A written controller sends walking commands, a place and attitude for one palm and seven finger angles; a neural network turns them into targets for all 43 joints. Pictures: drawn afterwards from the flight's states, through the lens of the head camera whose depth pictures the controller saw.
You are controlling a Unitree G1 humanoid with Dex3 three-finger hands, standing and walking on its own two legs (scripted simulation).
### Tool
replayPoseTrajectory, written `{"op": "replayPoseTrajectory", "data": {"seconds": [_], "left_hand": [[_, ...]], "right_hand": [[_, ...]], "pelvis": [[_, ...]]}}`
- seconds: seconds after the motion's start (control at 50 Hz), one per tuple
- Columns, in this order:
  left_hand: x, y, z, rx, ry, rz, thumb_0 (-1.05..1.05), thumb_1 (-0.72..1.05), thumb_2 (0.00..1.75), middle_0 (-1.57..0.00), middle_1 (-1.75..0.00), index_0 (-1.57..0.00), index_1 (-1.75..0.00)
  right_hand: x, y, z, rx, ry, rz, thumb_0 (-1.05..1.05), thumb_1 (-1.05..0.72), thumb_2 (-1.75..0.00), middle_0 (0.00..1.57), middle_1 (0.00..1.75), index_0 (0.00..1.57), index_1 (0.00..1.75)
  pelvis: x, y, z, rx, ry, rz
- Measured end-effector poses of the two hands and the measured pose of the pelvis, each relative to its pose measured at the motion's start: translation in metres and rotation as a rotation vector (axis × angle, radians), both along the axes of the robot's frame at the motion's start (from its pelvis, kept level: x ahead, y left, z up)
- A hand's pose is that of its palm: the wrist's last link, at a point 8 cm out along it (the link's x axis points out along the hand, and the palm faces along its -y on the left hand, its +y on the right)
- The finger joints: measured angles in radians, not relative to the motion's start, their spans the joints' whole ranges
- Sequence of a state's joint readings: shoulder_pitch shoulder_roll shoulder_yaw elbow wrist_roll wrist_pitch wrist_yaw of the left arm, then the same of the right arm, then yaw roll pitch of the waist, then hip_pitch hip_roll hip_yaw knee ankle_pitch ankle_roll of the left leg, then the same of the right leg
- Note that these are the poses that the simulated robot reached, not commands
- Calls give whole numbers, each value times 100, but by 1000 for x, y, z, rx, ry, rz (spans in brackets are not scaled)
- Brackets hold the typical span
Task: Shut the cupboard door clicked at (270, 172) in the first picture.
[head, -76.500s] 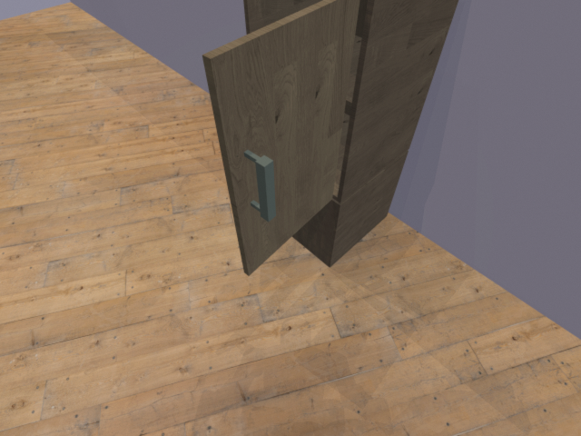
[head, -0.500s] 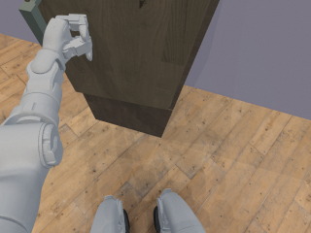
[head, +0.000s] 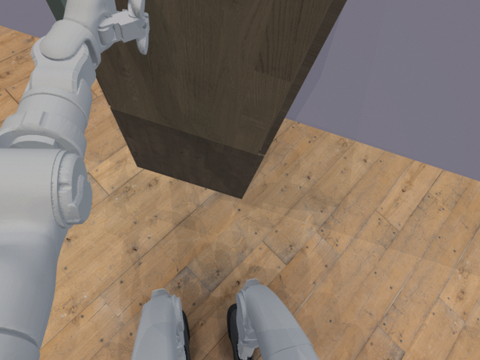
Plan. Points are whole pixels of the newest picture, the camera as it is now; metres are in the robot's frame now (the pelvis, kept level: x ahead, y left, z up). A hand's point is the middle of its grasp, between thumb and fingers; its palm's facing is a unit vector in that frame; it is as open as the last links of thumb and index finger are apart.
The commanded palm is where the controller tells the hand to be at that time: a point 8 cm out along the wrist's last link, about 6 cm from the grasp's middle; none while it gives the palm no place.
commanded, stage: pull the fist back off the door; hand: left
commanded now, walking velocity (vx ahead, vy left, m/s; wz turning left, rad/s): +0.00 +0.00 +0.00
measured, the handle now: out of the picture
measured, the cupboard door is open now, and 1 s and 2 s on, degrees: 0 0 0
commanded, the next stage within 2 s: draw the hand back to the body in 0.92 s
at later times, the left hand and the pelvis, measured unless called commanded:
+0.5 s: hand (159, 23) +0.58 +0.05 +0.11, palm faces +0.07 -1.00 -0.03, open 3.3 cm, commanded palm +0.55 +0.07 +0.11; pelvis -0.01 +0.00 +0.01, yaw +0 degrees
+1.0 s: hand (165, 66) +0.51 +0.04 +0.11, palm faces +0.06 -1.00 -0.03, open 3.1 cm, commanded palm +0.49 +0.09 +0.11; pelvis +0.04 -0.01 +0.05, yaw +1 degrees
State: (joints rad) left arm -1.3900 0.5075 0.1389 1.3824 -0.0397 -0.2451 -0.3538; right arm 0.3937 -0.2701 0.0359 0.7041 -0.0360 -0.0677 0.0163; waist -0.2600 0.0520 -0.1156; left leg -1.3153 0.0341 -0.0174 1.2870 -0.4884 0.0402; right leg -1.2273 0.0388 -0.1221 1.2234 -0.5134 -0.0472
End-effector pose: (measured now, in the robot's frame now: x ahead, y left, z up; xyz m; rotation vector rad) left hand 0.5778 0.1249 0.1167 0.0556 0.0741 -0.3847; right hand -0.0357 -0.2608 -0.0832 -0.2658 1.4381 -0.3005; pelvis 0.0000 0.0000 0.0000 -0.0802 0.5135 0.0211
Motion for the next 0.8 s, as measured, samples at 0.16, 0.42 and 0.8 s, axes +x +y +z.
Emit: {"op": "replayPoseTrajectory", "data": {"seconds": [0.16, 0.42, 0.8], "left_hand": [[-9, -5, -5, -93, 13, 261, 2, 80, 103, -130, -150, -133, -150], [-22, -26, -2, 4, -71, 467, 4, 91, 101, -130, -150, -131, -150], [-58, -28, -15, -48, -86, 449, 2, 90, 91, -130, -150, -130, -150]], "right_hand": [[-5, 8, -3, 28, -8, 59, 0, -90, -90, 20, 30, 20, 30], [-39, 32, -1, 141, 16, -18, 0, -90, -90, 20, 30, 20, 30], [26, 12, 20, 162, -13, -10, 1, -90, -90, 20, 30, 20, 30]], "pelvis": [[-8, 2, -4, -7, 9, 8], [-12, 4, 3, 9, -9, -7], [32, 0, 39, 50, -77, -37]]}}
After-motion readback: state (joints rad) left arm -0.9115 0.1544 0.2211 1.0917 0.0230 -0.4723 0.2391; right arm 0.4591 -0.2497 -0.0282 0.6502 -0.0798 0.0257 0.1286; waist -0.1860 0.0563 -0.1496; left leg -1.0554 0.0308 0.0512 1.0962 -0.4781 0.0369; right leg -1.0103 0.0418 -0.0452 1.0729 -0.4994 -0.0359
